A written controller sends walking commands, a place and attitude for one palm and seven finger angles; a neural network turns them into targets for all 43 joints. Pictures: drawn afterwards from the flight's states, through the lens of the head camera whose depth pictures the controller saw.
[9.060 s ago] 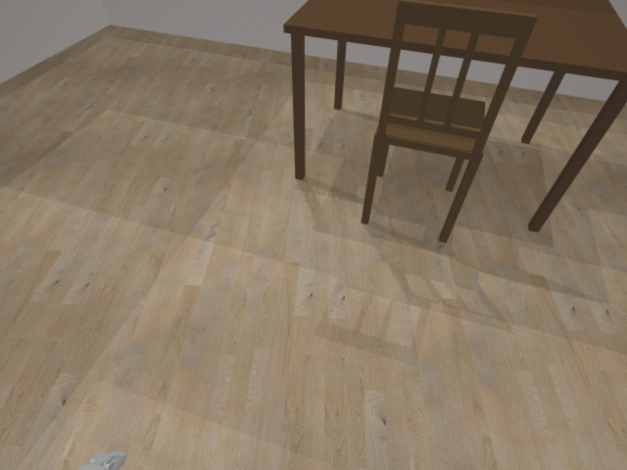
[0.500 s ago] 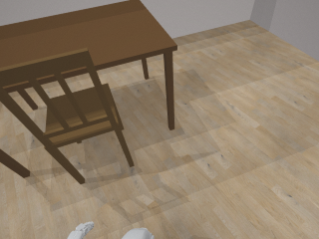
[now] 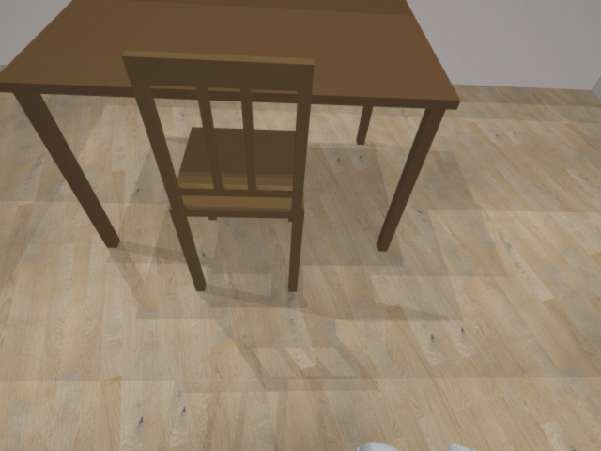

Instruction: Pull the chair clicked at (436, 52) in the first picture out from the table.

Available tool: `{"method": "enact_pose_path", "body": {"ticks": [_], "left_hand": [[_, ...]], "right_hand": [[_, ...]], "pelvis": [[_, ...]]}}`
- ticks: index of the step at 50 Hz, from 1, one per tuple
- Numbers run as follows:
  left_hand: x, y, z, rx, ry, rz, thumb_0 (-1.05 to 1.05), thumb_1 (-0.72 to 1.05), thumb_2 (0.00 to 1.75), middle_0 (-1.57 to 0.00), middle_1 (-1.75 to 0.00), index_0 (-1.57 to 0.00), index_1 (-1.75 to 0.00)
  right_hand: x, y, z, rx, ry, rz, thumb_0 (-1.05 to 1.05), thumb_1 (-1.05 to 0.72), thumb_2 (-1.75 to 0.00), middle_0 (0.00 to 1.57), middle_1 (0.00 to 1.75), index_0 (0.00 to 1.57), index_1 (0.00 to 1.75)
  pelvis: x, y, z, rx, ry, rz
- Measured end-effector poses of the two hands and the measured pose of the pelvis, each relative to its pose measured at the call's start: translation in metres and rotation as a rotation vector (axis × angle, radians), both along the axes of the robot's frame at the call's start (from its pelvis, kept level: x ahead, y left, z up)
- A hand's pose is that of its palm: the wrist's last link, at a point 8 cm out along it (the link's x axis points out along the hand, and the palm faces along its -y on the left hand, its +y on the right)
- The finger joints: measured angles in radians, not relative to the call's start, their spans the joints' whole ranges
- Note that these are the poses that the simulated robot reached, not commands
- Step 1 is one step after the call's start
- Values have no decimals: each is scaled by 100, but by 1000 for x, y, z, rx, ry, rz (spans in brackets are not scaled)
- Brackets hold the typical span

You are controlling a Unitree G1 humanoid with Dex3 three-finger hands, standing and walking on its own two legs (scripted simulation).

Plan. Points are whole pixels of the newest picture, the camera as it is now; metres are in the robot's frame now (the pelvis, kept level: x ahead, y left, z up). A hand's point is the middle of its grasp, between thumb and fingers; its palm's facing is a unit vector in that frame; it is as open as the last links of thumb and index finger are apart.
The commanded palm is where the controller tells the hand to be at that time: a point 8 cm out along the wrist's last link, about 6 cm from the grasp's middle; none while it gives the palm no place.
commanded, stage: take the last steps up to it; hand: left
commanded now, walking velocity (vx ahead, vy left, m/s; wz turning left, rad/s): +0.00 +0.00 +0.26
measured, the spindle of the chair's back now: (210, 142) +0.74 +0.28 -0.08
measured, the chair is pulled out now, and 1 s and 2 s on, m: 0.00 0.00 0.00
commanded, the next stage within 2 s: come to a stop and stand still in 1.14 s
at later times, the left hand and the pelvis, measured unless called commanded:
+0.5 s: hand out of the picture -0.03 +0.12 -0.15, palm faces +0.19 -0.96 -0.20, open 7.4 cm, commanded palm none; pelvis +0.03 -0.03 +0.01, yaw +7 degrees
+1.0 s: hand (152, 410) +0.19 +0.25 -0.17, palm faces +0.16 -0.97 -0.19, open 7.4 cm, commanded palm none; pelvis +0.17 +0.05 +0.01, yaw +5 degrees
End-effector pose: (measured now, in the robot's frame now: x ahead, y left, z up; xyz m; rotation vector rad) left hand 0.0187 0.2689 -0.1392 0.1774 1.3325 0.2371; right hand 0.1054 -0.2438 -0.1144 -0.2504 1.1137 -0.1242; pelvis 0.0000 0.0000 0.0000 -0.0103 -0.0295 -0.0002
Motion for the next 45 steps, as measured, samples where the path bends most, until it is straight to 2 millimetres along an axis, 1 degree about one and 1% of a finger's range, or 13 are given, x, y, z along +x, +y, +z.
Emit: {"method": "enact_pose_path", "body": {"ticks": [6,12,14,16,23,26,29,32,35,38,40,42,45], "left_hand": [[7,-16,10,3,-53,0,1,91,90,-20,-29,-19,-30],[13,-48,13,18,-126,-17,1,91,90,-20,-30,-19,-30],[5,-59,17,11,-137,5,1,91,90,-20,-30,-20,-30],[-7,-69,22,2,-125,33,1,91,90,-20,-30,-20,-30],[-51,-93,23,-49,14,115,1,90,90,-20,-30,-20,-30],[-66,-100,20,-80,74,156,1,90,90,-20,-30,-20,-30],[-78,-102,17,-112,136,196,1,90,90,-20,-30,-20,-30],[-86,-98,12,-143,200,233,1,90,90,-20,-30,-20,-30],[-87,-86,2,-174,262,261,1,90,90,-20,-30,-20,-30],[-76,-66,-12,-196,312,246,1,90,90,-20,-30,-20,-30],[-52,-49,-14,-186,303,214,1,91,90,-20,-30,-20,-30],[-17,-29,-14,-166,253,179,1,91,90,-20,-30,-20,-30],[47,-2,-10,-125,127,135,1,91,90,-20,-30,-19,-30]], "right_hand": [[-15,5,-11,52,33,2,0,-90,-90,20,30,20,30],[-42,-11,-40,107,93,-21,1,-90,-90,20,30,20,30],[-50,-17,-44,114,136,-13,1,-90,-90,20,30,20,30],[-55,-21,-41,121,170,-8,1,-90,-90,20,30,20,30],[-56,-28,-31,110,231,-15,1,-91,-90,20,30,20,30],[-46,-23,-29,98,259,-1,1,-91,-90,20,30,19,30],[-24,-10,-28,90,263,26,1,-91,-90,20,30,19,30],[11,12,-27,86,234,65,1,-91,-90,20,30,19,30],[54,39,-28,79,169,101,1,-91,-90,20,30,19,30],[88,64,-31,67,74,104,1,-91,-90,20,30,20,30],[99,73,-26,65,34,71,0,-92,-90,20,30,20,30],[106,74,-19,51,10,30,-1,-94,-90,20,30,20,30],[107,73,-13,36,34,9,-2,-95,-90,20,30,20,30]], "pelvis": [[-6,-7,2,11,1,29],[-7,-27,-8,35,-2,55],[-5,-31,-6,31,-9,75],[0,-33,0,40,-9,79],[21,-33,11,43,1,115],[33,-27,11,35,8,127],[46,-17,10,27,14,135],[60,-3,6,18,21,143],[78,16,-2,7,25,141],[94,34,-14,5,20,124],[104,41,-12,10,10,107],[115,47,-7,13,6,98],[133,53,1,19,7,95]]}}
